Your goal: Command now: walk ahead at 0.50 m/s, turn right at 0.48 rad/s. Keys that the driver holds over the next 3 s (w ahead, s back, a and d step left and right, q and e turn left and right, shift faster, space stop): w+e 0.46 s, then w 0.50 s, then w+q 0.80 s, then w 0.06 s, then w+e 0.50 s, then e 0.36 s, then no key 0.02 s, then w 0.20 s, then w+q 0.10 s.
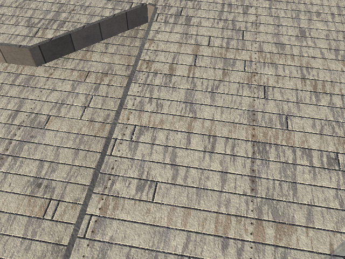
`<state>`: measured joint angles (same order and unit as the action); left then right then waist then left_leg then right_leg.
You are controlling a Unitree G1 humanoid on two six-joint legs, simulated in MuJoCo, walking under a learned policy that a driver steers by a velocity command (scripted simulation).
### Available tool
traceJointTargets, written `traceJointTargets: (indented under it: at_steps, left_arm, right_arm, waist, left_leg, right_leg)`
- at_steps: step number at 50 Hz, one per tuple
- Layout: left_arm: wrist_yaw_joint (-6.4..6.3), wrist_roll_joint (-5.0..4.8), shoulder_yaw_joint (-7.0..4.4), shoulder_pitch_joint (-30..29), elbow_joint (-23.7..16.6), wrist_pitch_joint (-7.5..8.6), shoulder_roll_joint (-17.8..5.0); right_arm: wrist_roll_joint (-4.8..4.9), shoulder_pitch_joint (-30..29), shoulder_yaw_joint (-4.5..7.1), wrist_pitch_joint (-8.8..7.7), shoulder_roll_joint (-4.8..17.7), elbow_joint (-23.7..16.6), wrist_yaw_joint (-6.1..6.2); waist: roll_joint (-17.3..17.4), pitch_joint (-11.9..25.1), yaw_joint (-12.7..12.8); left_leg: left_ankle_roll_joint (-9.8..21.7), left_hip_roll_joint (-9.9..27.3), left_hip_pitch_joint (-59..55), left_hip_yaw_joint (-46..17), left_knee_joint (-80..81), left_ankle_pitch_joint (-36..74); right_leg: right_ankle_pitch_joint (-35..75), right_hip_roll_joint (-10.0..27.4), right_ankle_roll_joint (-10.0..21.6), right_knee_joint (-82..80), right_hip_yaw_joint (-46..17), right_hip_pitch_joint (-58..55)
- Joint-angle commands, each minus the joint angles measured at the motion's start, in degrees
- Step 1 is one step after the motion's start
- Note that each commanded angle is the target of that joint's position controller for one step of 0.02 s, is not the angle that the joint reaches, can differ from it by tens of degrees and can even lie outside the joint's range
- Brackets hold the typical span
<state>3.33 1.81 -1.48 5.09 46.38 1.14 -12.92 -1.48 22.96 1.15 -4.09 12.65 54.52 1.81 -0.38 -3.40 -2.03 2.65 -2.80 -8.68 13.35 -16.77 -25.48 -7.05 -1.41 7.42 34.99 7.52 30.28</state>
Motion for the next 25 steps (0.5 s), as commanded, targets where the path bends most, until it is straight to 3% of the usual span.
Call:
traceJointTargets:
  at_steps: [1, 2, 3, 4, 5, 6, 8, 9, 12, 16, 21, 23, 25]
  left_arm:
    - [-1.19, 0.75, -3.25, 18.6, 1.9, 1.06, -8.6]
    - [-2.26, 0.16, -5.49, 23.1, 1.6, 0.38, -14.3]
    - [-2.04, -0.33, -6.24, 19.1, 0.6, 0.06, -18.8]
    - [-2.42, -1.64, -6.01, 18.4, 0.9, -0.27, -15.7]
    - [-2.97, -1.84, -5.22, 15.5, 1.5, -0.26, -13.0]
    - [-2.9, -1.7, -4.31, 12.9, 1.7, -0.15, -9.7]
    - [-3.22, -1.84, -3.79, 10.5, 1.1, 0.85, -8.6]
    - [-3.08, -2.06, -3.74, 10.8, 1.2, 1.53, -8.8]
    - [-3.0, -1.83, -4.26, 12.8, 1.5, 2.38, -11.2]
    - [-2.93, -1.88, -4.48, 16.7, 1.6, 1.96, -11.3]
    - [-3.58, -1.03, -4.84, 20.0, 1.3, 1.53, -12.5]
    - [-4.02, -0.76, -5.13, 17.6, 0.2, 1.66, -13.6]
    - [-3.72, -0.78, -5.02, 14.8, -0.4, 2.2, -14.0]
  right_arm:
    - [-0.09, -1.3, 2.56, 0.38, 12.2, -3.1, 0.54]
    - [0.32, -2.2, 2.3, -0.42, 10.2, -5.5, 0.23]
    - [1.32, 1.0, 1.52, -0.8, 6.7, -9.4, -1.37]
    - [0.09, -7.2, 1.75, -1.3, 9.0, -9.6, -1.56]
    - [0.8, -8.1, 1.42, -2.12, 8.3, -10.9, -1.97]
    - [0.48, -9.3, 1.61, -1.99, 8.1, -10.9, -1.94]
    - [-1.38, -5.5, 1.13, 0.13, 7.4, -10.0, -1.94]
    - [-1.71, -5.6, 1.15, 1.09, 7.1, -10.3, -2.11]
    - [-1.53, -10.0, 0.96, 2.02, 6.5, -12.5, -2.65]
    - [-1.08, -19.2, 0.52, 2.1, 6.0, -16.0, -2.93]
    - [-0.3, -25.9, 0.19, 1.13, 6.9, -19.2, -3.17]
    - [-0.1, -22.8, 0.61, 0.68, 8.5, -19.0, -2.94]
    - [-0.19, -11.7, 1.66, 0.0, 10.6, -15.5, -2.11]
  waist:
    - [5.0, 10.2, 10.7]
    - [-6.1, 16.9, 12.5]
    - [-13.4, 21.7, 6.3]
    - [-0.5, 15.9, 9.3]
    - [0.5, 7.3, 6.4]
    - [5.6, 2.8, 3.6]
    - [2.8, 1.5, 0.5]
    - [2.0, 2.0, 0.1]
    - [0.3, 1.3, 0.7]
    - [-2.6, 1.1, 4.6]
    - [-3.5, 1.8, 7.3]
    - [-4.2, 2.3, 4.9]
    - [-2.8, 6.4, -0.4]
  left_leg:
    - [2.1, 15.7, 7.9, -0.8, -32.5, 68.7]
    - [0.1, 9.2, 21.7, 0.9, -54.5, 37.0]
    - [-2.1, -2.1, 45.3, -9.0, -71.3, -6.4]
    - [-1.2, 2.4, 52.1, -17.1, -71.5, -0.4]
    - [-0.8, 5.5, 52.0, -17.0, -64.8, 4.9]
    - [-0.9, 7.7, 48.1, -16.6, -58.0, 6.9]
    - [-2.9, 8.9, 42.0, -16.2, -53.2, 7.2]
    - [-3.8, 8.9, 40.8, -15.7, -51.1, 6.9]
    - [-5.8, 9.0, 42.4, -13.4, -42.3, 12.0]
    - [-6.5, 7.7, 45.0, -12.6, -29.9, 21.1]
    - [-5.1, 4.7, 44.0, -13.4, -20.1, 22.5]
    - [-3.8, 3.8, 37.4, -14.8, -15.4, 19.7]
    - [-1.4, 1.4, 22.4, -13.0, -11.1, 17.2]
  right_leg:
    - [-4.6, -4.0, 5.8, -6.5, -1.5, -23.0]
    - [-5.2, 8.9, 9.8, -8.4, -20.0, -37.2]
    - [-0.3, 22.8, 21.5, -15.2, -51.3, -50.2]
    - [-3.1, 20.0, 19.3, -17.5, -45.2, -47.2]
    - [-1.7, 18.9, 16.1, -19.6, -37.7, -37.0]
    - [1.8, 14.5, 11.6, -21.5, -31.9, -29.3]
    - [11.6, 11.3, 11.2, -22.3, -26.4, -21.5]
    - [13.7, 10.0, 11.2, -22.6, -24.6, -19.8]
    - [16.0, 6.9, 9.7, -23.5, -21.7, -18.0]
    - [14.5, 5.1, 6.8, -22.2, -22.2, -21.5]
    - [20.0, 7.2, 5.5, -17.5, -26.2, -28.4]
    - [20.7, 8.2, 3.6, -15.0, -28.4, -27.9]
    - [28.4, 6.6, 1.4, -5.5, -26.8, -25.4]
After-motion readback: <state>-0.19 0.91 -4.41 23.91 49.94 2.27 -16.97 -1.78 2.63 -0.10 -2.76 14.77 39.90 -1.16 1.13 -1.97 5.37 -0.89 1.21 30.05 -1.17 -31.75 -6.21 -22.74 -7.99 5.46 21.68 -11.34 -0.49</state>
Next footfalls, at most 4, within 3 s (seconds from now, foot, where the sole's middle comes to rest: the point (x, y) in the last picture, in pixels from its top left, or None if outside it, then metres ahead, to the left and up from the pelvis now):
0.02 right None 0.17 -0.06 -0.76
0.52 left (160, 245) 0.50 0.06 -0.76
1.02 right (232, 206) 0.64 -0.23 -0.76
1.56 left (199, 142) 0.96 -0.13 -0.76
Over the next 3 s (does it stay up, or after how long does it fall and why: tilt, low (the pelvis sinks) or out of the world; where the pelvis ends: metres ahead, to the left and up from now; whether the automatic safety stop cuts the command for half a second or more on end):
stays up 1.42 -0.23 0.02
